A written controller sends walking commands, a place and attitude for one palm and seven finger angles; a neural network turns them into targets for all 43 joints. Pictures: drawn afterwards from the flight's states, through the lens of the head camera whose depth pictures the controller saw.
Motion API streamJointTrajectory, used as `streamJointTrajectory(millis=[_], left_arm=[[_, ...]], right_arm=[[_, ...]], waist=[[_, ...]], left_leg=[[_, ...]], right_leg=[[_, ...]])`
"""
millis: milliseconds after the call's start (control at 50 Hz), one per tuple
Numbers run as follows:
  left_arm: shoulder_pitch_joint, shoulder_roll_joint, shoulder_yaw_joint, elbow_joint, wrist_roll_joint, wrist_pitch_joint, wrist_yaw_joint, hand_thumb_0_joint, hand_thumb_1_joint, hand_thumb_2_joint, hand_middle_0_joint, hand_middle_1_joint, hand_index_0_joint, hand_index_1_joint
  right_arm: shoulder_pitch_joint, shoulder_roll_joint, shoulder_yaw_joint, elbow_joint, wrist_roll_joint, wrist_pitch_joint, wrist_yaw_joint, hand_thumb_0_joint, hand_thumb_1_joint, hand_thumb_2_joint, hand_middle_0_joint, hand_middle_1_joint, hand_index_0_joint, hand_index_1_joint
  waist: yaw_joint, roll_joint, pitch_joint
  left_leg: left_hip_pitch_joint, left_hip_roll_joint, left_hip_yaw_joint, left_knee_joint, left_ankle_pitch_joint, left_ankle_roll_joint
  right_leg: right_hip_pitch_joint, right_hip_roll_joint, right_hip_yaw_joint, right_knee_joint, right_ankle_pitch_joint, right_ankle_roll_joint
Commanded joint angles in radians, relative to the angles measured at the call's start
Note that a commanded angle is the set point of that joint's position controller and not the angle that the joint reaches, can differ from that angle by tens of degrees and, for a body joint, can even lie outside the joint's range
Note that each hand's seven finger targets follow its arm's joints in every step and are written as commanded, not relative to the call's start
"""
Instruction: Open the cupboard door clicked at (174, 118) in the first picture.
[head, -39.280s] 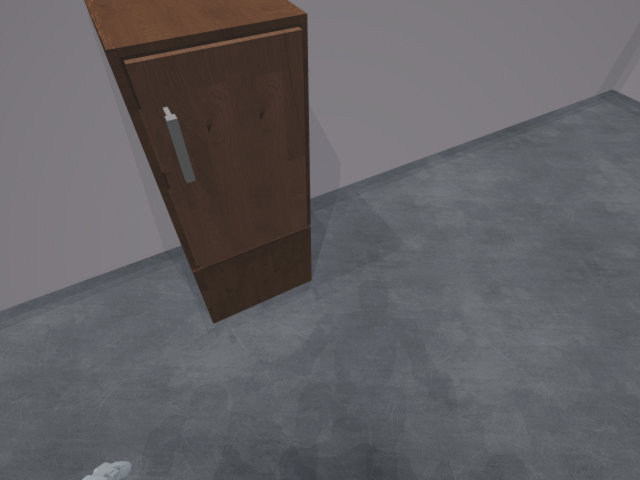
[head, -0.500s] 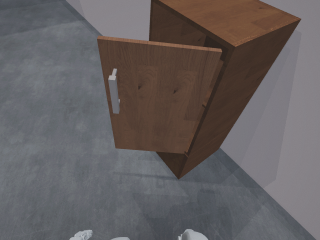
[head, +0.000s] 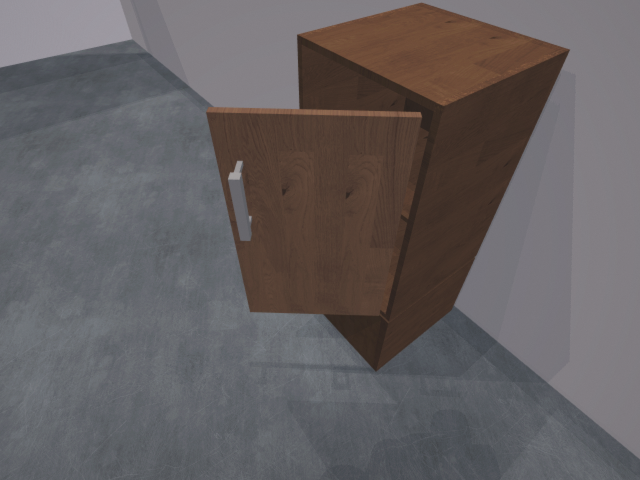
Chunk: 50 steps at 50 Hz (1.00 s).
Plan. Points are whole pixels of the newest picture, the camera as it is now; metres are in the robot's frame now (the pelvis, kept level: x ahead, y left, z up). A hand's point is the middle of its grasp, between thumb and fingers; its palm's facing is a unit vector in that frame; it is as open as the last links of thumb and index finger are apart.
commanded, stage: come to a stop and stand still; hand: left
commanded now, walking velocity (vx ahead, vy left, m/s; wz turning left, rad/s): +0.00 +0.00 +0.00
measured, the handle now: (242, 202) +0.59 +0.18 -0.01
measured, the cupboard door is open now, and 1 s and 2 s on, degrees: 50 50 50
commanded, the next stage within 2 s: look again from close up in 0.38 s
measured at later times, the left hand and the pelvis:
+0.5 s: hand out of the picture -0.06 +0.13 -0.18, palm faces +0.06 -0.99 -0.15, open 7.4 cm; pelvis -0.01 -0.01 +0.00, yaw +0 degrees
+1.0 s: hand out of the picture +0.04 +0.19 -0.19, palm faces +0.02 -0.98 -0.18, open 7.4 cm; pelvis +0.03 +0.01 -0.01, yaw +0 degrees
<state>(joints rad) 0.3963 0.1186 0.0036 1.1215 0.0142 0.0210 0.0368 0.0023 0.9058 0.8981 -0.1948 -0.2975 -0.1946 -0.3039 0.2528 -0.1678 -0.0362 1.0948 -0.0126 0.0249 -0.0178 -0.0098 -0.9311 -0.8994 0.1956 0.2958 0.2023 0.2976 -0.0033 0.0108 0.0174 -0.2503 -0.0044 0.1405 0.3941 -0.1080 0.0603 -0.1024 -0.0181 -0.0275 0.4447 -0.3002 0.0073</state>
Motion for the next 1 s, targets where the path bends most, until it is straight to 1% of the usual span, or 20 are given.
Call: streamJointTrajectory(millis=[0,80,160,320,440,460,480,500,520,560,580,600,640,680,700,760,840,880,920,980], left_arm=[[0.054,0.092,0.014,-0.030,0.008,-0.019,0.011,0.000,0.900,0.900,-0.200,-0.300,-0.200,-0.300],[0.091,0.080,0.017,-0.015,0.007,-0.019,0.011,0.000,0.900,0.900,-0.200,-0.300,-0.200,-0.300],[0.096,0.067,0.018,-0.015,0.004,-0.022,0.012,0.000,0.900,0.900,-0.200,-0.300,-0.200,-0.300],[0.105,0.041,0.020,-0.016,0.004,-0.024,0.014,0.000,0.900,0.900,-0.200,-0.300,-0.200,-0.300],[0.118,0.028,0.019,-0.016,0.004,-0.028,0.014,0.000,0.900,0.900,-0.200,-0.300,-0.200,-0.300],[0.121,0.083,0.001,-0.021,0.026,-0.058,0.035,0.000,0.900,0.900,-0.200,-0.300,-0.200,-0.300],[0.040,0.122,0.008,-0.078,0.017,-0.066,0.030,0.000,0.900,0.900,-0.200,-0.300,-0.200,-0.300],[-0.020,0.136,0.020,-0.104,0.018,-0.067,0.027,0.000,0.900,0.900,-0.200,-0.300,-0.200,-0.300],[-0.036,0.128,0.017,-0.110,0.010,-0.068,0.024,0.000,0.900,0.900,-0.200,-0.300,-0.200,-0.300],[-0.003,0.098,0.016,-0.106,0.004,-0.075,0.021,0.000,0.900,0.900,-0.200,-0.300,-0.200,-0.300],[0.003,0.082,0.012,-0.102,0.002,-0.073,0.021,0.000,0.900,0.900,-0.200,-0.300,-0.200,-0.300],[0.015,0.073,0.014,-0.106,0.005,-0.067,0.022,0.000,0.900,0.900,-0.200,-0.300,-0.200,-0.300],[0.044,0.070,0.014,-0.098,0.005,-0.051,0.020,0.000,0.900,0.900,-0.200,-0.300,-0.200,-0.300],[0.067,0.064,0.012,-0.095,0.008,-0.047,0.017,0.000,0.900,0.900,-0.200,-0.300,-0.200,-0.300],[0.070,0.066,0.010,-0.095,0.010,-0.050,0.016,0.000,0.900,0.900,-0.200,-0.300,-0.200,-0.300],[0.055,0.082,0.011,-0.100,0.006,-0.051,0.016,0.000,0.900,0.900,-0.200,-0.300,-0.200,-0.300],[0.039,0.105,0.013,-0.106,0.005,-0.054,0.018,0.000,0.900,0.900,-0.200,-0.300,-0.200,-0.300],[0.027,0.117,0.013,-0.110,0.005,-0.049,0.016,0.000,0.900,0.900,-0.200,-0.300,-0.200,-0.300],[0.025,0.125,0.012,-0.109,0.005,-0.050,0.016,0.000,0.900,0.900,-0.200,-0.300,-0.200,-0.300],[0.018,0.135,0.010,-0.107,0.004,-0.045,0.014,0.000,0.900,0.900,-0.200,-0.300,-0.200,-0.300]], right_arm=[[0.048,-0.074,-0.003,-0.002,0.004,-0.005,-0.001,0.000,-0.900,-0.900,0.200,0.300,0.200,0.300],[0.077,-0.056,0.000,0.015,-0.001,-0.004,-0.004,0.000,-0.900,-0.900,0.200,0.300,0.200,0.300],[0.112,-0.038,0.000,0.028,-0.002,-0.004,-0.007,0.000,-0.900,-0.900,0.200,0.300,0.200,0.300],[0.146,-0.010,0.001,0.046,-0.002,-0.007,-0.011,0.000,-0.900,-0.900,0.200,0.300,0.200,0.300],[0.151,0.000,0.001,0.045,-0.002,-0.012,-0.014,0.000,-0.900,-0.900,0.200,0.300,0.200,0.300],[0.013,-0.049,0.013,-0.050,-0.008,-0.031,0.003,0.000,-0.900,-0.900,0.200,0.300,0.200,0.300],[0.091,-0.007,0.008,-0.072,-0.007,-0.026,0.015,0.000,-0.900,-0.900,0.200,0.300,0.200,0.300],[0.124,0.000,0.010,-0.053,-0.017,-0.017,0.017,0.000,-0.900,-0.900,0.200,0.300,0.200,0.300],[0.159,0.006,0.013,-0.050,-0.015,-0.015,0.018,0.000,-0.900,-0.900,0.200,0.300,0.200,0.300],[0.165,0.005,0.020,-0.068,-0.010,-0.036,0.014,0.000,-0.900,-0.900,0.200,0.300,0.200,0.300],[0.160,-0.012,0.022,-0.073,-0.009,-0.044,0.010,0.000,-0.900,-0.900,0.200,0.300,0.200,0.300],[0.157,-0.023,0.020,-0.080,-0.011,-0.049,0.007,0.000,-0.900,-0.900,0.200,0.300,0.200,0.300],[0.114,-0.051,0.017,-0.088,-0.010,-0.042,0.002,0.000,-0.900,-0.900,0.200,0.300,0.200,0.300],[0.085,-0.064,0.014,-0.100,-0.008,-0.040,0.000,0.000,-0.900,-0.900,0.200,0.300,0.200,0.300],[0.083,-0.063,0.016,-0.101,-0.007,-0.045,0.000,0.000,-0.900,-0.900,0.200,0.300,0.200,0.300],[0.086,-0.079,0.016,-0.092,-0.006,-0.054,-0.001,0.000,-0.900,-0.900,0.200,0.300,0.200,0.300],[0.073,-0.093,0.018,-0.083,-0.005,-0.066,-0.004,0.000,-0.900,-0.900,0.200,0.300,0.200,0.300],[0.063,-0.103,0.016,-0.083,-0.003,-0.065,-0.005,0.000,-0.900,-0.900,0.200,0.300,0.200,0.300],[0.052,-0.109,0.018,-0.079,-0.002,-0.068,-0.006,0.000,-0.900,-0.900,0.200,0.300,0.200,0.300],[0.031,-0.114,0.018,-0.079,-0.001,-0.064,-0.005,0.000,-0.900,-0.900,0.200,0.300,0.200,0.300]], waist=[[-0.009,-0.008,0.150],[-0.001,0.026,0.132],[-0.005,-0.024,0.116],[-0.006,-0.020,0.139],[-0.005,-0.016,0.126],[0.042,-0.063,0.198],[-0.048,-0.074,0.107],[-0.069,-0.020,0.103],[-0.077,-0.030,0.077],[-0.058,-0.024,0.008],[-0.048,-0.012,0.014],[-0.035,0.033,0.028],[-0.008,0.066,0.090],[0.009,0.028,0.114],[0.014,0.007,0.103],[0.009,-0.025,0.052],[0.007,-0.010,-0.010],[0.005,-0.001,-0.012],[0.006,-0.003,-0.027],[0.006,-0.003,-0.008]], left_leg=[[0.038,0.118,-0.200,-0.143,-0.280,-0.032],[0.017,0.108,-0.202,-0.158,-0.304,-0.037],[0.028,0.100,-0.194,-0.127,-0.259,-0.039],[-0.001,0.106,-0.200,-0.111,-0.259,-0.035],[0.007,0.109,-0.201,-0.102,-0.234,-0.032],[-0.111,0.070,-0.144,0.129,-0.182,-0.073],[-0.036,0.060,-0.130,0.208,-0.205,-0.066],[-0.003,0.059,-0.119,0.232,-0.196,-0.062],[-0.002,0.053,-0.114,0.240,-0.184,-0.052],[0.010,0.060,-0.136,0.165,-0.102,-0.039],[0.006,0.077,-0.159,0.126,-0.089,-0.029],[-0.023,0.096,-0.187,0.092,-0.093,-0.015],[-0.114,0.126,-0.251,0.014,-0.235,0.008],[-0.151,0.133,-0.275,-0.041,-0.313,0.016],[-0.146,0.132,-0.274,-0.038,-0.260,0.020],[-0.073,0.130,-0.254,-0.027,-0.164,0.016],[0.017,0.129,-0.222,0.011,0.039,0.017],[0.029,0.131,-0.219,0.005,0.042,0.015],[0.050,0.129,-0.205,0.023,0.113,0.015],[0.060,0.129,-0.198,0.015,0.081,0.011]], right_leg=[[-0.234,-0.077,0.096,-0.158,-0.128,-0.035],[-0.217,-0.070,0.089,-0.145,-0.142,-0.040],[-0.225,-0.074,0.098,-0.155,-0.158,-0.047],[-0.240,-0.068,0.102,-0.148,-0.151,-0.050],[-0.240,-0.066,0.102,-0.137,-0.118,-0.051],[-0.248,-0.098,0.144,-0.186,0.017,-0.062],[-0.337,-0.167,0.194,-0.230,-0.247,-0.092],[-0.363,-0.185,0.184,-0.226,-0.280,-0.118],[-0.338,-0.154,0.145,-0.193,-0.265,-0.115],[-0.256,-0.115,0.111,-0.096,-0.091,-0.110],[-0.237,-0.090,0.092,-0.055,-0.063,-0.101],[-0.219,-0.063,0.066,-0.021,-0.056,-0.093],[-0.207,-0.032,0.040,0.012,-0.106,-0.077],[-0.187,-0.025,0.036,0.019,-0.082,-0.070],[-0.163,-0.031,0.034,0.015,-0.039,-0.068],[-0.153,-0.044,0.044,0.007,0.006,-0.060],[-0.128,-0.059,0.054,-0.001,0.096,-0.050],[-0.128,-0.060,0.049,-0.006,0.084,-0.045],[-0.114,-0.068,0.055,-0.012,0.129,-0.043],[-0.128,-0.071,0.055,-0.027,0.111,-0.040]])
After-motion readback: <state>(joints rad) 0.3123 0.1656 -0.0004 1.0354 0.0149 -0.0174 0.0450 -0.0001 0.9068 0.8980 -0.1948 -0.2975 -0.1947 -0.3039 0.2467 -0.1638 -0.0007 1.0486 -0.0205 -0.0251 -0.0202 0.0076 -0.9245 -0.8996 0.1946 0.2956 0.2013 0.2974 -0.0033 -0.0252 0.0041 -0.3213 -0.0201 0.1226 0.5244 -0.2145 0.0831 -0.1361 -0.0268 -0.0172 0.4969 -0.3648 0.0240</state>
